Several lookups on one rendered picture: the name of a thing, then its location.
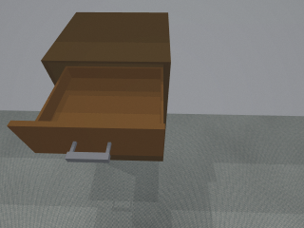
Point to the handle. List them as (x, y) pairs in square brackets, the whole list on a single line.
[(98, 157)]

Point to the cabinet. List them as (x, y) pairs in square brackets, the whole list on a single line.
[(114, 39)]

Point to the drawer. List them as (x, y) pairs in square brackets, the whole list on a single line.
[(97, 105)]

